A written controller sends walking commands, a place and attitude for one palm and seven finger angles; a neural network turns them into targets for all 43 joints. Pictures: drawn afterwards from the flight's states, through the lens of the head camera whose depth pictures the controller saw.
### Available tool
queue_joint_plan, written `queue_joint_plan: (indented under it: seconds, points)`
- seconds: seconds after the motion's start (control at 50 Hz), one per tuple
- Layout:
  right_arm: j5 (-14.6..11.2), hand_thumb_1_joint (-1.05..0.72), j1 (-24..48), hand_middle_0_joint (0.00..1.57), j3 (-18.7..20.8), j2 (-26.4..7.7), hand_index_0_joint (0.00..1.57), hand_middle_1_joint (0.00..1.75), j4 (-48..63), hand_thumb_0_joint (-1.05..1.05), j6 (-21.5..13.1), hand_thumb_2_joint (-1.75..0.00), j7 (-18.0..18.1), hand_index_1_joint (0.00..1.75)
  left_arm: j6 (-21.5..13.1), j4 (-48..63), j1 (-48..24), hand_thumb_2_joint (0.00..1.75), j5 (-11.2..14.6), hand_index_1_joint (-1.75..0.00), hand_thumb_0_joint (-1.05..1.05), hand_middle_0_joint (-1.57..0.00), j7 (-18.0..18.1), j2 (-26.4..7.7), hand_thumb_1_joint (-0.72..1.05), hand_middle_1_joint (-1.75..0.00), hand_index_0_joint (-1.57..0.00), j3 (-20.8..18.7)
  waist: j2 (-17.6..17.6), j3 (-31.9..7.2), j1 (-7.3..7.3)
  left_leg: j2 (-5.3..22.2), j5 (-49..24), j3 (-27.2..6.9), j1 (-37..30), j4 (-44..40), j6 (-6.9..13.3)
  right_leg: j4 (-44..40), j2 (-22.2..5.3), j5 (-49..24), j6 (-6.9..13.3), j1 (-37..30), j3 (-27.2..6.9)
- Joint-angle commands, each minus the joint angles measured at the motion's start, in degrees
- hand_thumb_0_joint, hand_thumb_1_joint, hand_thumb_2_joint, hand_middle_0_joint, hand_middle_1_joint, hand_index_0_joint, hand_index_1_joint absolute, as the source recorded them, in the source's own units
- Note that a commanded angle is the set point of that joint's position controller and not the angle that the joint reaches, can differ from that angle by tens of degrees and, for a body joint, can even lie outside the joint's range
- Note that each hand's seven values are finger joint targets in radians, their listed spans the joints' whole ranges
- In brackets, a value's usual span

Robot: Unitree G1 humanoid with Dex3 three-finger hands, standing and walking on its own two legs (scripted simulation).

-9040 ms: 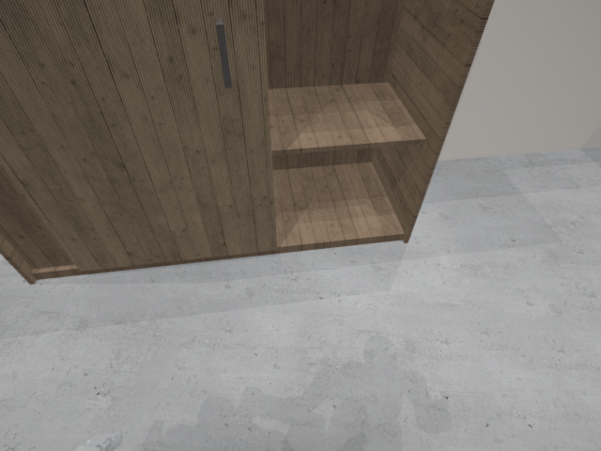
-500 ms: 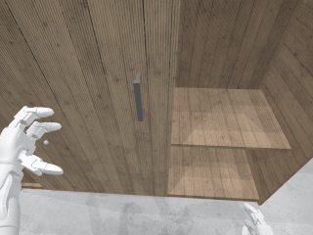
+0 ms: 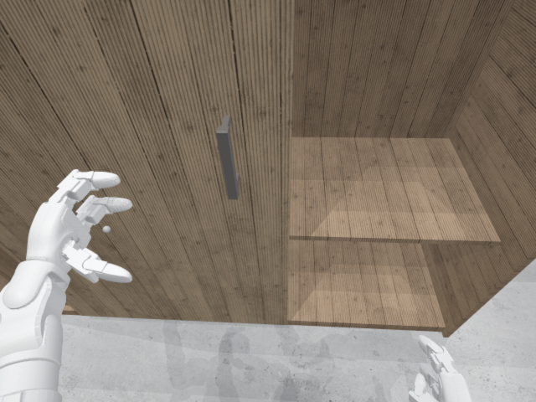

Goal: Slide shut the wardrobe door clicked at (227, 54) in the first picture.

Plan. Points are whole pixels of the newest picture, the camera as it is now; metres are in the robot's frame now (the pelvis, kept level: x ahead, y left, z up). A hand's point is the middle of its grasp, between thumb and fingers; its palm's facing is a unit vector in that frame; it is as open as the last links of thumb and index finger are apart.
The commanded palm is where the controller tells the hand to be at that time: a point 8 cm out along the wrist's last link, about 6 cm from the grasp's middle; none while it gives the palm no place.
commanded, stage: move the hooked fingers beside the handle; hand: left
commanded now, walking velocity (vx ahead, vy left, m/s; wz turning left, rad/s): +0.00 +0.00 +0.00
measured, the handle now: (230, 159) +0.47 +0.10 +0.11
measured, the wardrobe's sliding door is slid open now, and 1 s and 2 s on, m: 0.57 0.57 0.57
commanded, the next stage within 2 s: none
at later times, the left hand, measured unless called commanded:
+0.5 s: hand (144, 205) +0.35 +0.21 +0.12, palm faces +0.02 -1.00 -0.03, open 13.9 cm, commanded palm +0.33 +0.26 +0.12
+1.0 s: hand (175, 186) +0.40 +0.18 +0.12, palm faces +0.02 -1.00 -0.02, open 13.9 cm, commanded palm +0.37 +0.23 +0.11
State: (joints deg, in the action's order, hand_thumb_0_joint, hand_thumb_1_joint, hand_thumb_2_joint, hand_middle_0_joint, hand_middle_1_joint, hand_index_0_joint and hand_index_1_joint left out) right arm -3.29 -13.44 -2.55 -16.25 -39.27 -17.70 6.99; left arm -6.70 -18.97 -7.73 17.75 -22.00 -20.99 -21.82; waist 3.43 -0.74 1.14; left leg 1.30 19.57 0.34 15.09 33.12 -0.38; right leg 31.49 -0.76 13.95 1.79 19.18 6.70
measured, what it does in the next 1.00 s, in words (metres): stands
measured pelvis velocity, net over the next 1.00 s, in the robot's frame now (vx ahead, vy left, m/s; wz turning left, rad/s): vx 0.01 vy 0.02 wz -0.03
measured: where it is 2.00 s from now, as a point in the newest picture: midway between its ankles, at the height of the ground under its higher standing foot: outside the picture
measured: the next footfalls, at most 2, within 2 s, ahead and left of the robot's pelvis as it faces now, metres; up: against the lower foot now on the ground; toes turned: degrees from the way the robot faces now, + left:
none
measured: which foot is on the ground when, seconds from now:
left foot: down 0.00-1.00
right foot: down 0.00-1.00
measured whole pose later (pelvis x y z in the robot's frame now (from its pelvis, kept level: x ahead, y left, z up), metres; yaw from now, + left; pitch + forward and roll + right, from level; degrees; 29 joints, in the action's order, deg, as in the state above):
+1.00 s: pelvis +0.01 +0.02 +0.00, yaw -2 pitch +5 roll +0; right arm -2.1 -16.2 -1.3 -14.3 -39.7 -10.4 3.3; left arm -10.3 -29.1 -22.2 10.9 -7.3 -14.0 -12.2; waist 2.5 -2.0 -0.9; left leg 0.5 19.6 2.6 16.6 31.7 0.8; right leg 30.6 -1.2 13.4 0.5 21.7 4.3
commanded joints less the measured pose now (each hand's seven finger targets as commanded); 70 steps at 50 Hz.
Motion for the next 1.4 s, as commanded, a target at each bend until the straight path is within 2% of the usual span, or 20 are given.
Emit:
queue_joint_plan:
  seconds: [0.0,0.06,0.08,0.16,0.28,0.38,0.46,0.62,0.76,0.8,0.86,0.92,1.0,1.08,1.12,1.22,1.28,1.34,1.36,1.38]
  points:
    - [0.3,-0.9,3.1,0.2,2.8,-6.1,0.2,0.3,8.5,0.0,-2.8,-0.9,-0.3,0.3,-4.7,12.0,-13.8,0.3,1.0,-1.2,0.0,-0.3,2.1,-16.4,-0.5,-1.2,-0.3,-7.7,-1.1,-15.1,0.6,-1.7,-14.4,-0.3,2.2,-5.0,1.7,-3.0,-0.6,-12.4,-1.6,-12.7,-5.0]
    - [0.2,-0.9,3.1,0.2,2.7,-5.9,0.2,0.3,8.6,0.0,-2.2,-0.9,-0.9,0.3,-3.9,10.6,-13.9,0.3,1.0,-1.2,0.0,-0.3,2.5,-13.6,-0.5,-1.2,-0.3,-5.3,-1.2,-13.2,0.36,-1.6,-15.4,0.0,2.7,-5.2,1.6,-2.9,-0.5,-14.3,-1.5,-11.8,-4.7]
    - [0.2,-0.9,2.7,0.2,3.0,-6.1,0.2,0.3,8.8,0.0,-2.0,-0.9,-1.0,0.3,-3.3,9.7,-11.5,0.3,1.0,-1.2,0.0,-0.3,2.7,-15.2,-0.5,-1.2,-0.3,-7.4,-1.7,-13.7,0.98,-1.5,-16.1,0.2,3.1,-5.1,1.6,-2.8,-0.5,-15.3,-1.5,-12.4,-4.7]
    - [0.0,-0.9,2.4,0.2,3.0,-6.2,0.2,0.3,9.0,0.0,-1.3,-0.9,-1.1,0.3,-2.5,10.1,-15.1,0.3,0.6,-1.2,0.0,-0.3,3.1,-12.4,-0.5,-1.2,-0.3,-3.6,-1.9,-10.9,-0.31,-1.3,-14.9,0.0,3.3,-5.4,1.6,-3.2,-0.1,-13.4,-1.4,-9.5,-4.3]
    - [0.4,-0.9,1.4,0.2,3.2,-5.6,0.2,0.3,8.5,0.0,-1.5,-0.9,-1.2,0.3,-5.1,16.4,-23.3,0.3,-1.0,-1.2,0.0,-0.3,5.9,-8.9,-0.5,-1.2,-0.3,1.6,1.4,-15.4,-1.84,-1.1,-16.9,-1.1,-2.1,-5.4,1.2,-2.7,0.4,-13.1,-1.1,-7.7,-3.8]
    - [0.7,-0.9,0.8,0.2,3.3,-5.6,0.2,0.3,7.5,0.0,-0.7,-0.9,-1.7,0.3,-5.1,12.1,-20.3,0.3,-2.2,-1.2,0.0,-0.3,8.6,-8.1,-0.5,-1.2,-0.3,1.1,-2.8,-15.0,-0.9,-1.0,-18.2,-1.3,-0.6,-6.1,0.8,-2.4,0.3,-14.6,-1.0,-9.2,-3.4]
    - [0.4,-0.9,1.2,0.2,3.0,-5.5,0.2,0.3,7.5,0.0,1.0,-0.9,-2.0,0.3,-3.1,7.5,-20.1,0.3,-3.0,-1.2,0.0,-0.3,9.7,-7.8,-0.5,-1.2,-0.3,1.2,-1.5,-11.3,-0.53,-1.0,-17.2,-0.9,1.3,-7.1,0.6,-3.0,0.1,-13.6,-0.7,-8.5,-3.4]
    - [0.9,-0.9,0.3,0.2,3.5,-4.8,0.2,0.3,8.0,0.0,1.4,-0.9,-2.7,0.3,-6.1,13.0,-26.8,0.3,-3.8,-1.2,0.0,-0.3,11.6,-4.0,-0.5,-1.2,-0.3,5.4,-1.3,-17.9,-1.47,-0.5,-23.2,-1.2,-3.6,-5.8,0.1,-1.9,0.7,-17.4,-0.7,-9.0,-3.4]
    - [0.6,-0.9,-0.2,0.2,3.4,-5.3,0.2,0.3,6.5,0.0,3.8,-0.9,-2.9,0.3,-4.1,2.1,-27.5,0.3,-5.2,-1.2,0.0,-0.3,13.1,-3.9,-0.5,-1.2,-0.3,5.4,-3.8,-12.5,-1.81,-1.1,-16.4,-0.5,1.2,-6.5,0.6,-3.2,0.4,-13.8,-0.7,-7.8,-3.8]
    - [0.4,-0.9,-0.1,0.2,3.1,-5.2,0.2,0.3,6.6,0.0,4.6,-0.9,-2.8,0.3,-4.1,1.6,-33.0,0.3,-5.5,-1.2,0.0,-0.3,13.4,-4.6,-0.5,-1.2,-0.3,5.8,-3.3,-12.3,-2.46,-1.1,-14.5,-0.5,1.9,-6.7,0.7,-3.4,0.3,-12.1,-0.7,-7.2,-4.0]
    - [0.9,-0.9,-0.5,0.2,3.5,-4.7,0.2,0.3,7.1,0.0,4.6,-0.9,-3.1,0.3,-6.5,5.3,-37.8,0.3,-6.0,-1.2,0.0,-0.3,14.4,-3.7,-0.5,-1.2,-0.3,6.8,0.4,-17.8,-2.29,-1.2,-18.2,-0.7,-1.5,-5.6,0.6,-2.3,0.5,-15.0,-0.4,-8.3,-4.3]
    - [1.2,-0.9,-1.4,0.2,3.7,-4.4,0.2,0.3,6.9,0.0,4.5,-0.9,-3.4,0.3,-9.2,6.7,-38.3,0.3,-6.0,-1.2,0.0,-0.3,15.0,-3.8,-0.5,-1.2,-0.3,6.5,0.4,-22.4,-1.99,-1.0,-23.2,-0.7,-3.6,-4.6,0.3,-1.2,0.7,-19.5,-0.5,-10.5,-4.4]
    - [0.8,-0.9,-2.6,0.2,4.0,-4.9,0.2,0.3,5.4,0.0,5.5,-0.9,-3.9,0.3,-8.3,-1.9,-36.9,0.3,-6.1,-1.2,0.0,-0.3,15.3,-0.5,-0.5,-1.2,-0.3,8.8,-3.8,-16.9,-3.12,-0.9,-21.1,-0.4,-0.2,-4.8,0.5,-1.7,0.9,-19.0,-0.7,-8.1,-3.9]
    - [0.5,-0.9,-3.0,0.2,4.1,-5.5,0.2,0.3,5.5,0.0,7.3,-0.9,-4.3,0.3,-5.6,-8.5,-35.6,0.3,-7.1,-1.2,0.0,-0.3,16.1,-1.5,-0.5,-1.2,-0.3,7.8,-5.4,-13.3,-2.67,-1.2,-16.6,0.4,3.5,-5.3,0.8,-2.4,0.6,-16.1,-0.7,-7.1,-4.0]
    - [0.7,-0.9,-2.9,0.2,4.0,-5.1,0.2,0.3,6.2,0.0,7.8,-0.9,-4.4,0.3,-6.2,-6.1,-38.9,0.3,-7.6,-1.2,0.0,-0.3,16.9,-1.5,-0.5,-1.2,-0.3,8.1,-2.9,-15.1,-2.5,-1.5,-16.4,0.6,2.9,-5.2,0.9,-2.3,0.5,-15.7,-0.5,-7.4,-4.3]
    - [1.5,-0.9,-3.2,0.2,4.3,-4.3,0.2,0.3,6.0,0.0,7.7,-0.9,-4.5,0.3,-12.1,1.4,-47.4,0.3,-8.2,-1.2,0.0,-0.3,19.7,-3.8,-0.5,-1.2,-0.3,6.7,-2.3,-23.0,-3.07,-1.2,-19.9,0.6,-0.4,-3.9,1.1,-0.9,0.8,-19.7,-0.9,-11.0,-5.4]
    - [1.5,-0.9,-4.0,0.2,4.3,-4.5,0.2,0.3,4.4,0.0,8.1,-0.9,-4.4,0.3,-13.1,-4.2,-50.5,0.3,-8.5,-1.2,0.0,-0.3,20.4,-2.4,-0.5,-1.2,-0.3,8.1,-3.7,-19.9,-4.65,-1.1,-16.6,0.6,1.2,-3.9,1.3,-1.4,0.9,-17.3,-1.2,-8.5,-5.5]
    - [1.2,-0.9,-4.7,0.2,4.5,-5.2,0.2,0.3,3.8,0.0,8.9,-0.9,-4.4,0.3,-11.6,-12.9,-45.7,0.3,-9.6,-1.2,0.0,-0.3,20.0,-3.1,-0.5,-1.2,-0.3,6.9,-4.7,-17.1,-3.65,-1.3,-13.8,0.8,3.9,-4.5,1.3,-1.8,0.8,-14.5,-0.8,-8.0,-5.1]
    - [1.1,-0.9,-4.5,0.2,4.3,-4.9,0.2,0.3,4.3,0.0,9.1,-0.9,-4.6,0.3,-10.8,-14.7,-43.7,0.3,-9.8,-1.2,0.0,-0.3,19.5,-0.8,-0.5,-1.2,-0.3,8.6,-2.6,-16.7,-3.43,-1.6,-13.9,1.2,4.1,-4.6,1.2,-1.8,0.7,-14.7,-0.6,-7.4,-5.0]
    - [0.9,-0.9,-4.7,0.2,4.2,-5.0,0.2,0.3,4.5,0.0,9.3,-0.9,-4.7,0.3,-10.2,-15.7,-44.7,0.3,-9.7,-1.2,0.0,-0.3,19.2,0.1,-0.5,-1.2,-0.3,9.5,-3.8,-16.1,-3.81,-1.6,-13.2,1.1,4.6,-4.6,1.2,-1.9,0.7,-14.2,-0.7,-6.7,-4.8]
